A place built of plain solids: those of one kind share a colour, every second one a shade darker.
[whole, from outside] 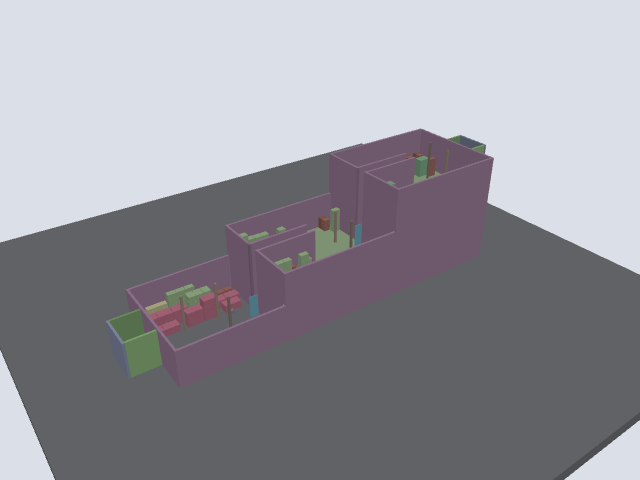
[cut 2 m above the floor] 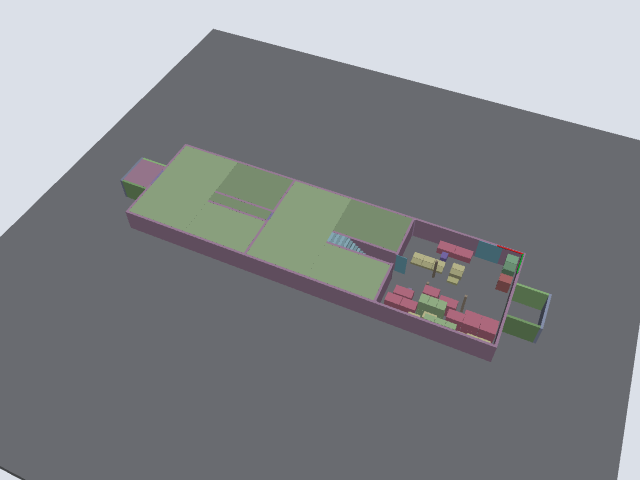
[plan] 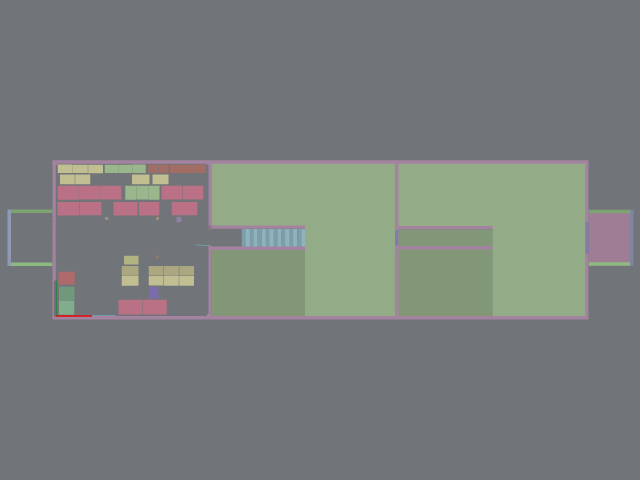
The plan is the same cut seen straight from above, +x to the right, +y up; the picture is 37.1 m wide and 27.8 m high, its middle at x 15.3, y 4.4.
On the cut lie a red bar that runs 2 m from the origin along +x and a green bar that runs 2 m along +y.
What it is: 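A bonded warehouse up a steep quayside street; two or three stores in a row up the hill, each one storey, its floor a whole storey over the one below; closed straight stairs of 38 to 42 degrees between two walls, 0.94 to 1.05 m broad, in line with the main aisles, in slots cut into the upper stores' floors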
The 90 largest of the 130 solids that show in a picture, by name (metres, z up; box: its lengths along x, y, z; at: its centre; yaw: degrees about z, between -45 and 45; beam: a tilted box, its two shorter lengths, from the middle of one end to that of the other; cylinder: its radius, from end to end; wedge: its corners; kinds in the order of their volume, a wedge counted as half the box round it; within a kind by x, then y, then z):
{
 "raised_1": {"box": [5.4, 3.82, 3.17], "at": [11.74, 1.91, 1.53]},
 "raised_2": {"box": [5.4, 3.57, 3.17], "at": [11.74, 7.03, 1.53]},
 "raised_3": {"box": [5.21, 8.82, 3.17], "at": [17.04, 4.41, 1.53]},
 "raised_4": {"box": [5.46, 3.85, 6.56], "at": [22.57, 1.92, 3.23]},
 "raised_5": {"box": [5.46, 0.97, 3.17], "at": [22.57, 4.53, 1.53]},
 "raised_6": {"box": [5.46, 3.6, 6.56], "at": [22.57, 7.02, 3.23]},
 "raised_7": {"box": [5.36, 8.82, 6.56], "at": [27.98, 4.41, 3.23]},
 "wall_1": {"box": [0.2, 9.22, 3.41], "at": [-0.1, 4.41, 1.66]},
 "wall_2": {"box": [9.24, 0.2, 3.41], "at": [4.42, -0.1, 1.66]},
 "wall_3": {"box": [9.24, 0.2, 3.41], "at": [4.42, 8.92, 1.66]},
 "wall_4": {"box": [0.2, 4.22, 6.29], "at": [8.94, 1.91, 3.1]},
 "wall_5": {"box": [0.2, 0.45, 3.41], "at": [8.94, 3.85, 1.66]},
 "wall_6": {"box": [0.2, 0.25, 6.29], "at": [8.94, 5.12, 3.1]},
 "wall_7": {"box": [0.2, 3.98, 6.29], "at": [8.94, 7.03, 3.1]},
 "wall_8": {"box": [5.6, 0.2, 6.29], "at": [11.64, 3.92, 3.1]},
 "wall_9": {"box": [5.6, 0.2, 6.29], "at": [11.64, 5.14, 3.1]},
 "wall_10": {"box": [5.8, 0.2, 6.29], "at": [11.74, -0.1, 3.1]},
 "wall_11": {"box": [5.8, 0.2, 6.29], "at": [11.74, 8.92, 3.1]},
 "wall_12": {"box": [5.61, 0.2, 6.29], "at": [17.04, -0.1, 3.1]},
 "wall_13": {"box": [5.61, 0.2, 6.29], "at": [17.04, 8.92, 3.1]},
 "wall_14": {"box": [0.2, 4.25, 10.13], "at": [19.75, 1.92, 5.01]},
 "wall_15": {"box": [0.2, 0.25, 10.13], "at": [19.75, 5.09, 5.01]},
 "wall_16": {"box": [0.2, 4.0, 10.13], "at": [19.75, 7.02, 5.01]},
 "wall_17": {"box": [5.66, 0.2, 10.13], "at": [22.47, 3.95, 5.01]},
 "wall_18": {"box": [5.66, 0.2, 10.13], "at": [22.47, 5.12, 5.01]},
 "wall_19": {"box": [5.86, 0.2, 10.13], "at": [22.57, -0.1, 5.01]},
 "wall_20": {"box": [5.86, 0.2, 10.13], "at": [22.57, 8.92, 5.01]},
 "wall_21": {"box": [0.2, 0.2, 10.13], "at": [25.2, 3.95, 5.01]},
 "wall_22": {"box": [5.76, 0.2, 10.13], "at": [27.98, -0.1, 5.01]},
 "wall_23": {"box": [5.76, 0.2, 10.13], "at": [27.98, 8.92, 5.01]},
 "wall_24": {"box": [0.2, 9.22, 10.13], "at": [30.76, 4.41, 5.01]},
 "area_1": {"box": [2.4, 2.84, 6.56], "at": [32.06, 4.53, 3.23]},
 "area_side_1": {"box": [2.4, 0.2, 3.25], "at": [-1.4, 3.0, 1.57]},
 "area_side_2": {"box": [2.4, 0.2, 3.25], "at": [-1.4, 6.07, 1.57]},
 "area_side_3": {"box": [2.4, 0.2, 9.76], "at": [32.06, 3.01, 4.83]},
 "area_side_4": {"box": [2.4, 0.2, 9.76], "at": [32.06, 6.05, 4.83]},
 "lot_bales_1": {"box": [1.21, 0.81, 0.66], "at": [0.71, 7.15, 1.0]},
 "lot_bales_2": {"box": [1.21, 0.81, 0.71], "at": [0.72, 7.14, 0.31]},
 "lot_bales_3": {"box": [1.26, 0.78, 0.7], "at": [0.73, 6.21, 0.3]},
 "lot_bales_4": {"box": [1.21, 0.81, 0.66], "at": [1.95, 7.15, 1.0]},
 "lot_bales_5": {"box": [1.21, 0.81, 0.71], "at": [1.96, 7.14, 0.31]},
 "lot_bales_6": {"box": [1.26, 0.78, 0.7], "at": [2.01, 6.21, 0.3]},
 "lot_bales_7": {"box": [1.21, 0.81, 0.66], "at": [3.18, 7.14, 1.0]},
 "lot_bales_8": {"box": [1.39, 0.78, 0.72], "at": [4.03, 6.21, 0.31]},
 "lot_bales_9": {"box": [1.39, 0.78, 0.67], "at": [4.03, 6.21, 1.01]},
 "lot_bales_10": {"box": [1.39, 0.86, 0.67], "at": [4.32, 0.52, 0.29]},
 "lot_bales_11": {"box": [1.17, 0.78, 0.69], "at": [5.41, 6.21, 0.3]},
 "lot_bales_12": {"box": [1.17, 0.78, 0.65], "at": [5.41, 6.21, 0.97]},
 "lot_bales_13": {"box": [1.17, 0.78, 0.65], "at": [5.41, 6.21, 1.62]},
 "lot_bales_14": {"box": [1.39, 0.86, 0.67], "at": [5.74, 0.51, 0.29]},
 "lot_bales_15": {"box": [1.2, 0.81, 0.76], "at": [6.72, 7.15, 0.33]},
 "lot_bales_16": {"box": [1.47, 0.78, 0.73], "at": [7.45, 6.21, 0.32]},
 "lot_bales_17": {"box": [1.2, 0.81, 0.76], "at": [7.94, 7.15, 0.33]},
 "area_end_1": {"box": [0.2, 3.27, 3.25], "at": [-2.7, 4.53, 1.57]},
 "area_end_2": {"box": [0.2, 3.24, 9.76], "at": [33.36, 4.53, 4.83]},
 "flight_1": {"box": [0.23, 1.02, 0.83], "at": [11.57, 4.53, 0.36]},
 "flight_2": {"box": [0.23, 1.02, 1.02], "at": [11.8, 4.53, 0.46]},
 "flight_3": {"box": [0.23, 1.02, 1.22], "at": [12.03, 4.53, 0.56]},
 "flight_4": {"box": [0.23, 1.02, 1.42], "at": [12.26, 4.53, 0.66]},
 "flight_5": {"box": [0.23, 1.02, 1.61], "at": [12.49, 4.53, 0.76]},
 "flight_6": {"box": [0.23, 1.02, 1.8], "at": [12.72, 4.53, 0.85]},
 "flight_7": {"box": [0.23, 1.02, 2.0], "at": [12.95, 4.53, 0.95]},
 "flight_8": {"box": [0.23, 1.02, 2.19], "at": [13.18, 4.53, 1.05]},
 "flight_9": {"box": [0.23, 1.02, 2.39], "at": [13.4, 4.53, 1.15]},
 "flight_10": {"box": [0.23, 1.02, 2.58], "at": [13.63, 4.53, 1.24]},
 "flight_11": {"box": [0.23, 1.02, 2.78], "at": [13.86, 4.53, 1.34]},
 "flight_12": {"box": [0.23, 1.02, 2.98], "at": [14.09, 4.53, 1.44]},
 "flight_13": {"box": [0.23, 1.02, 3.17], "at": [14.32, 4.53, 1.53]},
 "doorway_1": {"box": [0.2, 0.87, 3.17], "at": [19.75, 4.53, 1.53]},
 "doorway_2": {"box": [0.2, 1.84, 6.56], "at": [30.76, 4.53, 3.23]},
 "lot_chests_1": {"box": [0.78, 0.49, 0.48], "at": [3.23, 8.52, 1.22]},
 "lot_chests_2": {"box": [0.78, 0.49, 0.48], "at": [3.23, 8.52, 1.7]},
 "lot_chests_3": {"box": [0.78, 0.49, 0.48], "at": [4.02, 8.52, 1.7]},
 "lot_chests_4": {"box": [0.65, 0.81, 0.52], "at": [4.34, 7.14, 1.32]},
 "lot_chests_5": {"box": [0.65, 0.81, 0.52], "at": [4.35, 7.15, 1.84]},
 "lot_chests_6": {"box": [0.78, 0.49, 0.48], "at": [4.82, 8.52, 1.7]},
 "lot_chests_7": {"box": [0.65, 0.81, 0.52], "at": [5.01, 7.14, 1.84]},
 "lot_chests_8": {"box": [0.65, 0.81, 0.52], "at": [5.68, 7.14, 1.84]},
 "lot_chests_9": {"box": [0.64, 0.57, 0.5], "at": [10.2, 8.47, 4.88]},
 "lot_chests_10": {"box": [0.64, 0.57, 0.5], "at": [10.85, 8.46, 4.38]},
 "lot_chests_11": {"box": [0.65, 0.57, 0.48], "at": [11.57, 8.46, 4.34]},
 "lot_chests_12": {"box": [0.65, 0.57, 0.48], "at": [12.24, 8.46, 4.34]},
 "lot_chests_13": {"box": [0.72, 0.51, 0.54], "at": [19.22, 7.46, 5.01]},
 "lot_crates_1": {"box": [0.89, 0.8, 0.55], "at": [0.62, 1.3, 1.38]},
 "lot_crates_2": {"box": [0.89, 0.8, 0.55], "at": [0.63, 0.48, 1.38]},
 "lot_crates_3": {"box": [1.17, 0.79, 0.6], "at": [28.98, 6.64, 6.76]},
 "lot_crates_4": {"box": [1.17, 0.79, 0.55], "at": [28.99, 6.63, 7.35]},
 "lot_crates_5": {"box": [1.17, 0.79, 0.55], "at": [28.99, 6.64, 7.9]},
 "scales_1": {"box": [0.95, 0.75, 1.25], "at": [0.63, 2.19, 0.57]},
 "chest_single_1": {"box": [0.5, 0.66, 0.55], "at": [5.68, 1.35, 0.23]}
}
